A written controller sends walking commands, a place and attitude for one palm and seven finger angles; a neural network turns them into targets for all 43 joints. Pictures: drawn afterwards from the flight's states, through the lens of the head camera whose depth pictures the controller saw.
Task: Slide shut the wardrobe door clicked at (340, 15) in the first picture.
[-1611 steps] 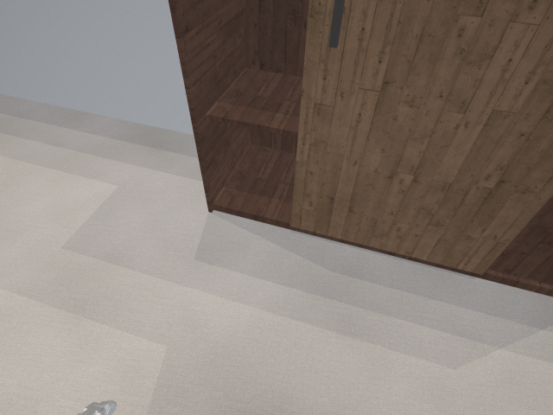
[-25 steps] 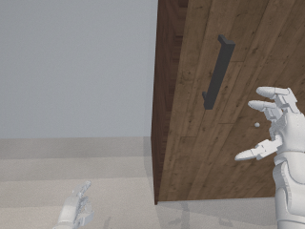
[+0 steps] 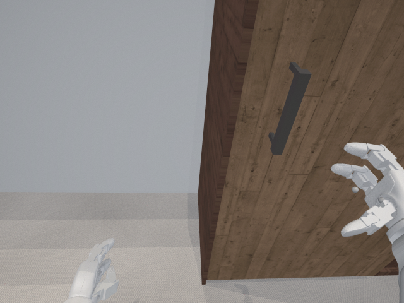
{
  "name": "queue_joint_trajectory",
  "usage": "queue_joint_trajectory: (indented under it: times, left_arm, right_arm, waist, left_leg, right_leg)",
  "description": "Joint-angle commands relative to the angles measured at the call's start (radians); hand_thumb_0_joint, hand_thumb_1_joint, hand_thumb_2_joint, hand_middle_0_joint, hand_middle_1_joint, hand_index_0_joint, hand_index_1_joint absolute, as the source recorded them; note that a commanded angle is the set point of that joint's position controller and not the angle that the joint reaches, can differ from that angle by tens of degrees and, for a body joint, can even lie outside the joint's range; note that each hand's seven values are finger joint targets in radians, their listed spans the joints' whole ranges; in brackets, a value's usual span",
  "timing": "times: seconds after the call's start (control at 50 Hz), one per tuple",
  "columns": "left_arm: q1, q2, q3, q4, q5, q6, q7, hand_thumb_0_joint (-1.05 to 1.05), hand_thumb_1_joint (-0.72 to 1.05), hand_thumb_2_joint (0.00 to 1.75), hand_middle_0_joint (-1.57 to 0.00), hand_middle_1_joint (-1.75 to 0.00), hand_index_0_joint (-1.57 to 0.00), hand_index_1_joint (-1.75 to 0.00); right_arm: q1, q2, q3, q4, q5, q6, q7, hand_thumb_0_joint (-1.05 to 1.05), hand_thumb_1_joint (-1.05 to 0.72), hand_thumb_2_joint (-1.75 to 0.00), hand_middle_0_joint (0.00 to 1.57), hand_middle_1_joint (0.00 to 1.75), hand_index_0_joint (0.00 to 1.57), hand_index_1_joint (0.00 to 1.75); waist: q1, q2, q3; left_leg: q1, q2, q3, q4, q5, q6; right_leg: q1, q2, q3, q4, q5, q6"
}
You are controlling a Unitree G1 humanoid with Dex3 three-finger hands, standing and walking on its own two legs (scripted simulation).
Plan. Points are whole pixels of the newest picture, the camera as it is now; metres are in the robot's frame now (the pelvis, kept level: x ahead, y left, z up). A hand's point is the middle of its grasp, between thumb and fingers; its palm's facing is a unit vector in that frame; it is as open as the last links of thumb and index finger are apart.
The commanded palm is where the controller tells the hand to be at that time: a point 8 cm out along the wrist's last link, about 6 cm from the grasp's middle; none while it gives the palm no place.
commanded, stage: draw the hand back to the body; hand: right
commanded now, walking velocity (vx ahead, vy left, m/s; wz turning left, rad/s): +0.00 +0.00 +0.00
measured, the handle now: (284, 110) +0.44 -0.17 +0.22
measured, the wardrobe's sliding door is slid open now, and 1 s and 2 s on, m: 0.00 0.00 0.00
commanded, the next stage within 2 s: step back with the hand held close in 1.20 s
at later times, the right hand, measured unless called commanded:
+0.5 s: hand (372, 216) +0.21 -0.26 +0.17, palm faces +0.43 +0.85 -0.29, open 12.1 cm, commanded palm +0.17 -0.30 +0.18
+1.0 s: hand (391, 229) +0.19 -0.28 +0.16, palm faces +0.49 +0.80 -0.34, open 7.7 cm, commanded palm +0.15 -0.31 +0.18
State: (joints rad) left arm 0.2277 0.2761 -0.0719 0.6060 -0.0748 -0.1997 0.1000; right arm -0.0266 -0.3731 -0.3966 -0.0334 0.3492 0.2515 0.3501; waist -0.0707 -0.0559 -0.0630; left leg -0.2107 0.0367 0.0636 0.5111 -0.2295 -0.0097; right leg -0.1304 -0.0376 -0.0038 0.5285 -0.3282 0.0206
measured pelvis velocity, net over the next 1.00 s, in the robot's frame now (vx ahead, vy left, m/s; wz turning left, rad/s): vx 0.01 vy -0.01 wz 0.00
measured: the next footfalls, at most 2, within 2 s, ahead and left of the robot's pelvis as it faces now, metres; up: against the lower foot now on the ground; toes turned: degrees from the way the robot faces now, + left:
none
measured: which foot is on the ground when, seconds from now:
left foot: down 0.00-1.00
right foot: down 0.00-1.00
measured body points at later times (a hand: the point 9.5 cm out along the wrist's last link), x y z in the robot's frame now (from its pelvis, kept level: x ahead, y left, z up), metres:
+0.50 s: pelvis +0.00 -0.01 +0.00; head -0.03 +0.00 +0.45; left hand +0.17 +0.20 -0.08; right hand +0.19 -0.31 +0.18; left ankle +0.03 +0.13 -0.73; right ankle -0.02 -0.13 -0.73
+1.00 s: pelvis +0.01 -0.01 +0.01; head -0.02 +0.00 +0.45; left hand +0.21 +0.21 -0.06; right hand +0.16 -0.32 +0.18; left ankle +0.03 +0.13 -0.73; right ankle -0.02 -0.13 -0.73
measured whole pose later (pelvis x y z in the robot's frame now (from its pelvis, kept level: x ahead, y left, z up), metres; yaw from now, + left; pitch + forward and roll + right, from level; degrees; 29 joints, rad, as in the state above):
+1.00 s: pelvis +0.01 -0.01 +0.01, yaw +0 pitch -6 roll +1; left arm 0.21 0.23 -0.01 0.66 0.01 -0.19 0.09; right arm 0.41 -0.32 -0.33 -0.36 0.05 -0.10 -0.10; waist -0.10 -0.05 0.01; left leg -0.12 0.05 0.06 0.42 -0.20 -0.03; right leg -0.05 -0.02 -0.01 0.45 -0.31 0.01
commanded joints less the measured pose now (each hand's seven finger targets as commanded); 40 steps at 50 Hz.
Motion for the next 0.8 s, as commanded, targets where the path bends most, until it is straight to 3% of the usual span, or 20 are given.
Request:
queue_joint_trajectory:
  times: [0.0,0.06,0.1,0.12,0.14,0.16,0.18,0.22,0.28,0.34,0.38,0.46,0.58,0.62,0.78]
  left_arm:
    - [-0.17,0.103,0.046,-0.19,0.004,-0.069,0.009,0.0,0.9,0.9,-0.2,-0.3,-0.2,-0.3]
    - [-0.17,0.095,0.04,-0.191,0.013,-0.084,0.017,0.0,0.9,0.9,-0.2,-0.3,-0.2,-0.3]
    - [-0.168,0.088,0.034,-0.193,0.017,-0.1,0.02,0.0,0.9,0.9,-0.2,-0.3,-0.2,-0.3]
    - [-0.156,0.078,0.057,-0.171,0.066,-0.115,0.003,0.0,0.9,0.9,-0.2,-0.3,-0.2,-0.3]
    - [-0.15,0.075,0.056,-0.142,0.073,-0.123,-0.003,0.0,0.9,0.9,-0.2,-0.3,-0.2,-0.3]
    - [-0.144,0.079,0.056,-0.137,0.072,-0.122,-0.009,0.0,0.9,0.9,-0.2,-0.3,-0.2,-0.3]
    - [-0.146,0.071,0.058,-0.128,0.07,-0.113,-0.012,0.0,0.9,0.9,-0.2,-0.3,-0.2,-0.3]
    - [-0.144,0.069,0.065,-0.118,0.07,-0.099,-0.014,0.0,0.9,0.9,-0.2,-0.3,-0.2,-0.3]
    - [-0.138,0.07,0.072,-0.111,0.073,-0.083,-0.017,0.0,0.9,0.9,-0.2,-0.3,-0.2,-0.3]
    - [-0.144,0.07,0.082,-0.111,0.081,-0.076,-0.013,0.0,0.9,0.9,-0.2,-0.3,-0.2,-0.3]
    - [-0.148,0.068,0.083,-0.106,0.086,-0.074,-0.011,0.0,0.9,0.9,-0.2,-0.3,-0.2,-0.3]
    - [-0.156,0.061,0.085,-0.098,0.091,-0.072,-0.01,0.0,0.9,0.9,-0.2,-0.3,-0.2,-0.3]
    - [-0.151,0.056,0.09,-0.095,0.085,-0.054,-0.012,0.0,0.9,0.9,-0.2,-0.3,-0.2,-0.3]
    - [-0.15,0.058,0.094,-0.099,0.085,-0.047,-0.012,0.0,0.9,0.9,-0.2,-0.3,-0.2,-0.3]
    - [-0.142,0.052,0.099,-0.112,0.092,-0.046,-0.011,0.0,0.9,0.9,-0.2,-0.3,-0.2,-0.3]
  right_arm:
    - [-0.272,-0.225,-0.058,-0.258,-0.006,-0.036,-0.021,0.0,0.55,-0.2,0.25,1.15,0.25,1.15]
    - [-0.307,-0.264,-0.085,-0.374,-0.014,-0.081,-0.036,0.0,0.44,-0.25,0.25,1.09,0.25,1.09]
    - [-0.272,-0.258,-0.09,-0.398,-0.012,-0.115,-0.04,0.0,0.37,-0.29,0.24,1.04,0.24,1.04]
    - [-0.278,-0.339,-0.107,-0.521,-0.16,-0.22,-0.235,0.0,0.33,-0.31,0.24,1.02,0.24,1.02]
    - [-0.135,-0.206,-0.046,-0.41,-0.17,-0.247,-0.311,0.0,0.3,-0.32,0.24,1.0,0.24,1.0]
    - [-0.079,-0.164,-0.018,-0.408,-0.178,-0.263,-0.343,0.0,0.26,-0.34,0.24,0.98,0.24,0.98]
    - [-0.04,-0.139,0.005,-0.387,-0.197,-0.281,-0.366,0.0,0.22,-0.36,0.24,0.96,0.24,0.96]
    - [0.003,-0.137,0.009,-0.401,-0.218,-0.321,-0.398,0.0,0.15,-0.39,0.24,0.92,0.24,0.92]
    - [0.029,-0.118,0.037,-0.411,-0.243,-0.365,-0.427,0.0,0.04,-0.44,0.23,0.85,0.23,0.85]
    - [0.066,-0.138,0.016,-0.456,-0.259,-0.396,-0.446,0.0,-0.07,-0.5,0.23,0.79,0.23,0.79]
    - [0.084,-0.156,-0.002,-0.485,-0.269,-0.411,-0.455,0.0,-0.14,-0.53,0.23,0.75,0.23,0.75]
    - [0.139,-0.168,-0.02,-0.513,-0.28,-0.424,-0.464,0.0,-0.28,-0.6,0.22,0.66,0.22,0.66]
    - [0.236,-0.131,-0.014,-0.458,-0.279,-0.421,-0.459,0.0,-0.5,-0.71,0.21,0.53,0.21,0.53]
    - [0.258,-0.141,-0.031,-0.458,-0.279,-0.423,-0.459,0.0,-0.57,-0.74,0.21,0.49,0.21,0.49]
    - [0.339,-0.155,-0.055,-0.544,-0.284,-0.425,-0.464,0.0,-0.86,-0.88,0.2,0.32,0.2,0.32]
  waist:
    - [0.006,0.013,-0.051]
    - [0.004,-0.039,-0.102]
    - [-0.001,-0.068,-0.115]
    - [-0.016,-0.052,-0.028]
    - [0.002,-0.022,0.019]
    - [-0.004,0.021,0.043]
    - [0.007,0.0,0.063]
    - [0.004,-0.043,0.039]
    - [0.009,-0.024,0.029]
    - [-0.001,0.025,-0.048]
    - [-0.004,0.007,-0.064]
    - [-0.01,-0.012,-0.041]
    - [-0.008,0.008,0.067]
    - [-0.014,0.035,0.049]
    - [-0.019,-0.022,-0.003]
  left_leg:
    - [0.053,-0.027,-0.018,-0.089,0.037,0.019]
    - [0.085,-0.031,-0.02,-0.082,0.047,0.023]
    - [0.099,-0.031,-0.01,-0.074,0.074,0.027]
    - [0.083,-0.028,-0.027,-0.13,0.033,0.019]
    - [0.06,-0.022,-0.011,-0.124,-0.001,0.02]
    - [0.06,-0.025,-0.005,-0.127,-0.022,0.021]
    - [0.048,-0.021,-0.012,-0.127,-0.037,0.019]
    - [0.072,-0.013,-0.017,-0.121,-0.017,0.02]
    - [0.097,-0.013,-0.016,-0.122,-0.015,0.021]
    - [0.145,-0.013,-0.014,-0.111,0.048,0.02]
    - [0.166,-0.012,-0.013,-0.11,0.072,0.023]
    - [0.18,-0.015,-0.007,-0.114,0.115,0.025]
    - [0.143,-0.02,-0.004,-0.129,0.088,0.023]
    - [0.154,-0.02,-0.006,-0.129,0.089,0.022]
    - [0.193,-0.019,-0.007,-0.115,0.184,0.022]
  right_leg:
    - [-0.086,0.043,-0.005,-0.082,0.144,-0.05]
    - [-0.055,0.046,0.001,-0.078,0.161,-0.049]
    - [-0.045,0.045,0.007,-0.084,0.176,-0.045]
    - [-0.109,0.055,-0.003,-0.101,0.154,-0.038]
    - [-0.118,0.048,-0.008,-0.113,0.111,-0.033]
    - [-0.131,0.043,0.006,-0.127,0.089,-0.03]
    - [-0.123,0.037,-0.005,-0.131,0.07,-0.032]
    - [-0.105,0.038,-0.015,-0.137,0.077,-0.034]
    - [-0.099,0.034,-0.009,-0.161,0.075,-0.033]
    - [-0.062,0.034,-0.01,-0.16,0.148,-0.041]
    - [-0.053,0.034,-0.006,-0.164,0.171,-0.04]
    - [-0.051,0.036,-0.004,-0.167,0.212,-0.035]
    - [-0.074,0.026,-0.006,-0.184,0.197,-0.029]
    - [-0.07,0.025,-0.008,-0.185,0.2,-0.032]
    - [-0.042,0.03,-0.016,-0.165,0.291,-0.028]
